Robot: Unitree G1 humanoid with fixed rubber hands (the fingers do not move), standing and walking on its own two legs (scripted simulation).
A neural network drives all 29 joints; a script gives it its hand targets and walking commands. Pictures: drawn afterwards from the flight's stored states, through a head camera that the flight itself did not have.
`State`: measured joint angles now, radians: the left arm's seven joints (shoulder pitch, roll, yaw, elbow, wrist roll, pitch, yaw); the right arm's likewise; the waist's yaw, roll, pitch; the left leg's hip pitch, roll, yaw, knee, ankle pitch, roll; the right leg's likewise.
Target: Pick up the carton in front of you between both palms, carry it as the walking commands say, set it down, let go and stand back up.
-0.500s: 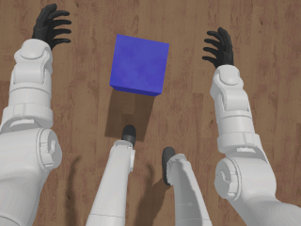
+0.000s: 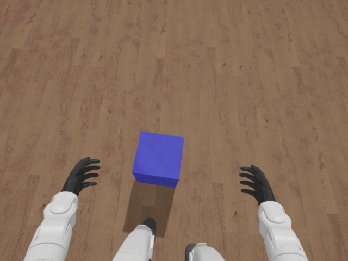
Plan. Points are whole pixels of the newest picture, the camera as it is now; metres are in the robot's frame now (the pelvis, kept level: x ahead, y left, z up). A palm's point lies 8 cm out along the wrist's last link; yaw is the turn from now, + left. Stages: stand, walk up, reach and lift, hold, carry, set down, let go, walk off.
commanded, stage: let go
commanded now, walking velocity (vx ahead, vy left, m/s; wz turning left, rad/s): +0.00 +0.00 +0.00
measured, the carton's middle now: (159, 161) +0.47 +0.07 -0.63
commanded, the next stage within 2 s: stand in 0.66 s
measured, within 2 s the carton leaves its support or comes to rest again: neither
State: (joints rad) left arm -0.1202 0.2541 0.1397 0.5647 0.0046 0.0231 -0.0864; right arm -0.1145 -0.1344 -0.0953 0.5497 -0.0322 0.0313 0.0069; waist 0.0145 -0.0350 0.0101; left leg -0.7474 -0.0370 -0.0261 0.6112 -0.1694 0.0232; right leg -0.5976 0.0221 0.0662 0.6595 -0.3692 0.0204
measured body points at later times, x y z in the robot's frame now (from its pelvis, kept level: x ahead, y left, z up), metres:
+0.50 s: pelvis +0.03 -0.03 +0.02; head +0.05 -0.02 +0.47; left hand +0.21 +0.21 -0.06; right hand +0.20 -0.26 -0.05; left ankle +0.06 +0.10 -0.72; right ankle -0.04 -0.14 -0.72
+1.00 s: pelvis +0.05 -0.02 +0.02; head +0.07 +0.00 +0.46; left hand +0.19 +0.27 -0.09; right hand +0.19 -0.32 -0.07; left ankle +0.06 +0.10 -0.72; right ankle -0.04 -0.14 -0.72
